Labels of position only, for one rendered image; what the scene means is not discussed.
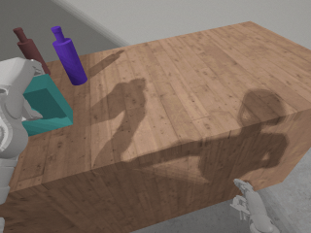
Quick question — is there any right robot hand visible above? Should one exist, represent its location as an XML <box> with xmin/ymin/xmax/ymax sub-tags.
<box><xmin>229</xmin><ymin>179</ymin><xmax>268</xmax><ymax>223</ymax></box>

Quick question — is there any sponge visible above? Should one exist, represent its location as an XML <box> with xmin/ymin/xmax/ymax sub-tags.
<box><xmin>22</xmin><ymin>74</ymin><xmax>73</xmax><ymax>137</ymax></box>

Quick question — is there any robot right forearm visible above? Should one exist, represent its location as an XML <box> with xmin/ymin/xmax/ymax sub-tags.
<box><xmin>249</xmin><ymin>214</ymin><xmax>280</xmax><ymax>233</ymax></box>

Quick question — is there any table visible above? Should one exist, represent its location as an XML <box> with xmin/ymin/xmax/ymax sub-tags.
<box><xmin>0</xmin><ymin>21</ymin><xmax>311</xmax><ymax>233</ymax></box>

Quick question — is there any left robot hand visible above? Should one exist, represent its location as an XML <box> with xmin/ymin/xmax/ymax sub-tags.
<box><xmin>0</xmin><ymin>57</ymin><xmax>45</xmax><ymax>122</ymax></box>

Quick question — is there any robot left forearm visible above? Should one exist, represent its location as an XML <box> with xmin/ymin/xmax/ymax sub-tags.
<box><xmin>0</xmin><ymin>84</ymin><xmax>28</xmax><ymax>205</ymax></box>

